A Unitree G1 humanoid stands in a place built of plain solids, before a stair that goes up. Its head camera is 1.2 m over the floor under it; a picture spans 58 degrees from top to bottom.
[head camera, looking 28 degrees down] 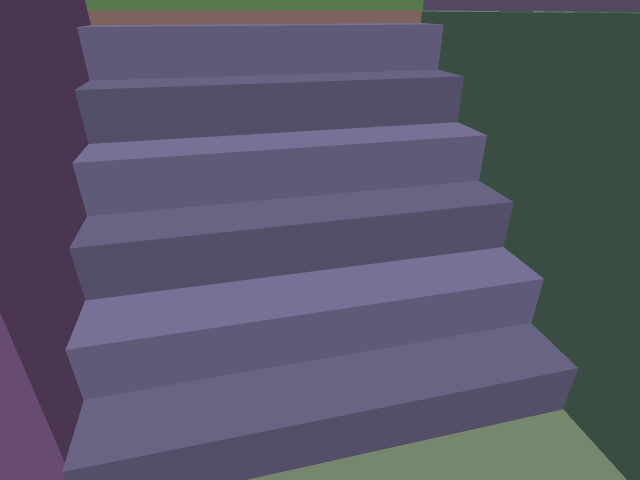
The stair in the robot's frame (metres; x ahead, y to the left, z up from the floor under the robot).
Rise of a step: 0.19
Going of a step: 0.23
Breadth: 1.51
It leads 14 degrees to the left of straight ahead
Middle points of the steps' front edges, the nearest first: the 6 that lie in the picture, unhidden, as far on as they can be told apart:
0.85 -0.09 0.19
1.08 -0.04 0.38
1.31 0.02 0.57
1.53 0.07 0.76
1.76 0.13 0.95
1.99 0.18 1.14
